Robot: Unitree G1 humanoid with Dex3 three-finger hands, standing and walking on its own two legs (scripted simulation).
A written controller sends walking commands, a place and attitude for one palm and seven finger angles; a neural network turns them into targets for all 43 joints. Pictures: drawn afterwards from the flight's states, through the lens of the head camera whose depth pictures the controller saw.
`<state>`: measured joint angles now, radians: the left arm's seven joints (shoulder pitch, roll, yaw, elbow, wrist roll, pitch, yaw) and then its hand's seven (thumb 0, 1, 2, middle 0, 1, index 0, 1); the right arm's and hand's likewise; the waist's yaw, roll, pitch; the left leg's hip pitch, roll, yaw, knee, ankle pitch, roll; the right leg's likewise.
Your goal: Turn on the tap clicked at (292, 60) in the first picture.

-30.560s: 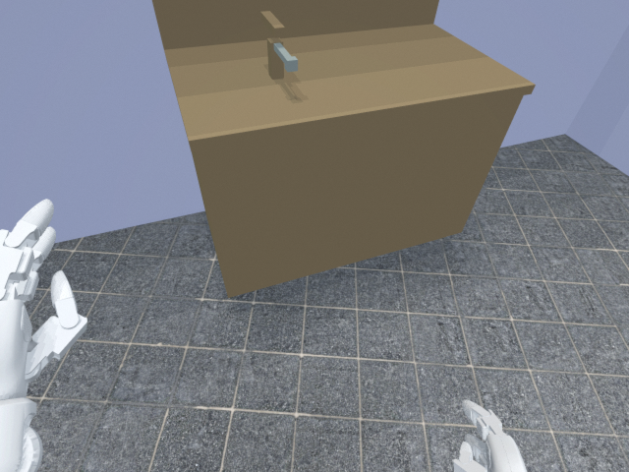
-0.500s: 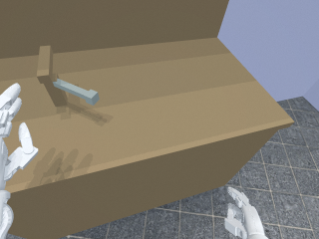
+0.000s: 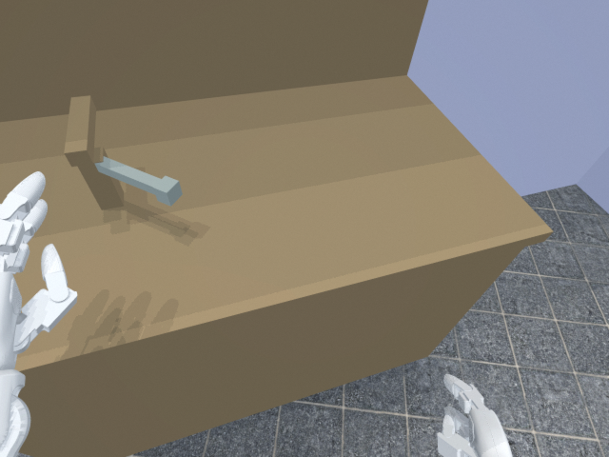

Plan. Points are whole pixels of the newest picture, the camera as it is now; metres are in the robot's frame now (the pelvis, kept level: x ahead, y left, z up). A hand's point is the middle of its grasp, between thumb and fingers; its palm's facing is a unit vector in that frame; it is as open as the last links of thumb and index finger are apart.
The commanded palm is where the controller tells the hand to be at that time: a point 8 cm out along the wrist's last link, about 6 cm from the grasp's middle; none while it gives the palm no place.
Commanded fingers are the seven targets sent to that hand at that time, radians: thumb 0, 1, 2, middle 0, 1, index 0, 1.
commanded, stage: turn the palm inward beside the body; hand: left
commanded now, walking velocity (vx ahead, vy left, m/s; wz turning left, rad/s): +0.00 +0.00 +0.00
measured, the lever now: (168, 191) +0.44 +0.25 +0.08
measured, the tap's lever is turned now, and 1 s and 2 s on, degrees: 48 48 48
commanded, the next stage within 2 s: none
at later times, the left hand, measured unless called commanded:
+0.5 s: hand (69, 360) +0.16 +0.22 +0.16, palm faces +0.59 -0.76 -0.28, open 7.4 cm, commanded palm +0.13 +0.25 +0.16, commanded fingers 0.00 0.90 0.90 -0.20 -0.30 -0.20 -0.30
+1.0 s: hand (133, 334) +0.20 +0.19 +0.13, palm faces +0.50 -0.82 -0.28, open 7.4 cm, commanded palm +0.15 +0.22 +0.15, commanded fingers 0.00 0.90 0.90 -0.20 -0.30 -0.20 -0.30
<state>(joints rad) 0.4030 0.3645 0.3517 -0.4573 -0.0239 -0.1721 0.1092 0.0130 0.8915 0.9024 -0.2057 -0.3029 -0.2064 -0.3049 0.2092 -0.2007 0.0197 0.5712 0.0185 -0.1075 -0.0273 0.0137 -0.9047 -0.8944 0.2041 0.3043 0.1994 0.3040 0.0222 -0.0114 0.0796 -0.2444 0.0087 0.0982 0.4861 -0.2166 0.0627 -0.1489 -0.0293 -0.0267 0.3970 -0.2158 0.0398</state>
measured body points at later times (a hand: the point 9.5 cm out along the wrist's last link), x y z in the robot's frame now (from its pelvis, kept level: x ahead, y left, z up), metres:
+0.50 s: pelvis -0.03 -0.07 -0.02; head -0.04 -0.07 +0.43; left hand +0.13 +0.26 +0.17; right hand +0.20 -0.26 -0.09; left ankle +0.03 +0.07 -0.74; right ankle +0.00 -0.15 -0.74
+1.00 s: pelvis +0.02 -0.09 -0.02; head +0.00 -0.12 +0.42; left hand +0.17 +0.23 +0.14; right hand +0.19 -0.34 -0.11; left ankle +0.03 +0.07 -0.74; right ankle +0.00 -0.15 -0.74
